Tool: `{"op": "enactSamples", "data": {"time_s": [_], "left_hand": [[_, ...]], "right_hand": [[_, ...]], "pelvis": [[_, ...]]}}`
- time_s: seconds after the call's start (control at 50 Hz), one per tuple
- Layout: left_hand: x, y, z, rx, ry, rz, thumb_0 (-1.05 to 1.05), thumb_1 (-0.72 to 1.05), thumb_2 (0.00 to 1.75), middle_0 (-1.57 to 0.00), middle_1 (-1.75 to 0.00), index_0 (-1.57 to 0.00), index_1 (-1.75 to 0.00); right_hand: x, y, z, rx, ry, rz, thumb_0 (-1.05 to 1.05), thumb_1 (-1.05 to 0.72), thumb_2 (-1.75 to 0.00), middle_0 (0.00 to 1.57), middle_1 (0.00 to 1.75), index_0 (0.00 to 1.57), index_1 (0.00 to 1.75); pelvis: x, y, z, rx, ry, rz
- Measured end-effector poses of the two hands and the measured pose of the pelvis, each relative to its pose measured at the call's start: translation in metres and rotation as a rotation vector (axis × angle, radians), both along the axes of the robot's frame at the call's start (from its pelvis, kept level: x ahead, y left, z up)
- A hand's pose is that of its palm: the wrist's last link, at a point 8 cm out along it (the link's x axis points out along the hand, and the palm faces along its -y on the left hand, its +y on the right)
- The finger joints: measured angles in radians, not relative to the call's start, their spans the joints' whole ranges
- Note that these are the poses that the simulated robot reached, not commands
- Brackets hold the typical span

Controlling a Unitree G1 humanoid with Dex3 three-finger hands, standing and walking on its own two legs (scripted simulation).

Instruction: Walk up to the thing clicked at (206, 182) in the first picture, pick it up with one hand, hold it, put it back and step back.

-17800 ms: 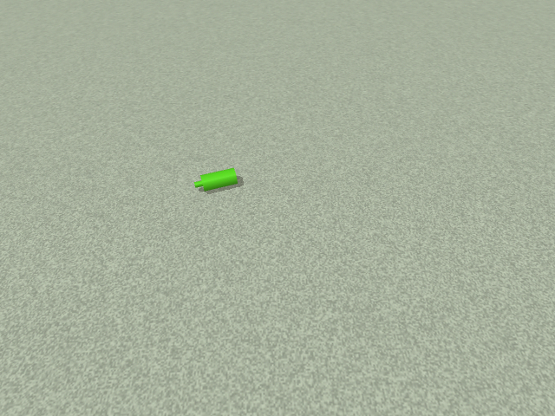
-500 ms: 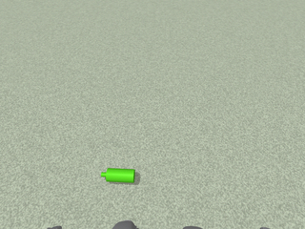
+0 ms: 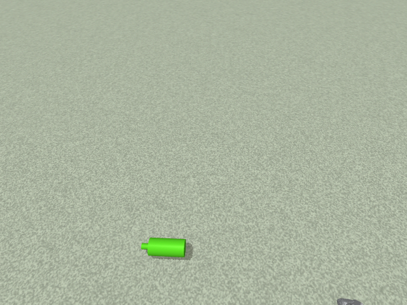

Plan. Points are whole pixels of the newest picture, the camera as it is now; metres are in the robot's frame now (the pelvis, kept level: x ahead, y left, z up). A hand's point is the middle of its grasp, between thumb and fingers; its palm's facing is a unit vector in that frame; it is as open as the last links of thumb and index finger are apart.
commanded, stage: walk up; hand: left
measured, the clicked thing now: (163, 247) +0.49 +0.24 -0.74
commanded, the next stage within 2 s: none
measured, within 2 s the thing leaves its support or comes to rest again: neither
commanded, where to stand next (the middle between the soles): +0.09 -0.01 m, yaw -1 degrees
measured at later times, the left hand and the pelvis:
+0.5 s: hand out of the picture +0.06 +0.26 -0.16, palm faces -0.01 -0.95 -0.32, open 7.3 cm; pelvis +0.00 +0.00 +0.00, yaw +1 degrees
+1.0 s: hand out of the picture +0.15 +0.29 -0.16, palm faces -0.01 -0.93 -0.37, open 7.4 cm; pelvis +0.09 +0.01 -0.01, yaw +1 degrees
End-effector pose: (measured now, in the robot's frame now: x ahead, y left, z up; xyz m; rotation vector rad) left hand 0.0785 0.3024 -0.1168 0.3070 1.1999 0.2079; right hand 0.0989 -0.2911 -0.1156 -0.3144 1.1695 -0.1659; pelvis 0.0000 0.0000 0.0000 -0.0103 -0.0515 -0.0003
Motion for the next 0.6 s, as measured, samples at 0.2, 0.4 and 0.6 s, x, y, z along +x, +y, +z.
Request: {"op": "enactSamples", "data": {"time_s": [0.2,0.4,0.6], "left_hand": [[-0.01,0.001,-0.005,-0.017,0.042,0.003,0.0,0.91,0.9,-0.2,-0.3,-0.2,-0.3],[-0.026,-0.001,-0.007,-0.019,0.089,0.02,0.0,0.91,0.9,-0.2,-0.3,-0.2,-0.3],[-0.021,-0.003,-0.003,-0.018,0.07,0.021,0.0,0.91,0.9,-0.2,-0.3,-0.2,-0.3]], "right_hand": [[-0.025,-0.001,0.001,-0.013,0.056,-0.033,0.01,-0.91,-0.9,0.21,0.29,0.2,0.3],[-0.031,-0.001,-0.002,-0.009,0.087,-0.041,0.01,-0.91,-0.9,0.21,0.29,0.2,0.3],[-0.017,-0.002,0.0,0.004,0.06,-0.026,0.01,-0.91,-0.9,0.21,0.29,0.2,0.3]], "pelvis": [[-0.001,0.004,0.002,0.001,0.009,-0.001],[0.001,0.003,0.003,-0.001,0.021,0.008],[0.011,0.0,0.004,0.002,0.022,0.012]]}}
